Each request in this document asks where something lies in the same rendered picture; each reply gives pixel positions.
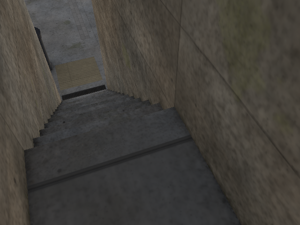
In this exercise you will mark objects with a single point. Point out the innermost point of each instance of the stairs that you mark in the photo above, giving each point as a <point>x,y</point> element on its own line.
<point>92,111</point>

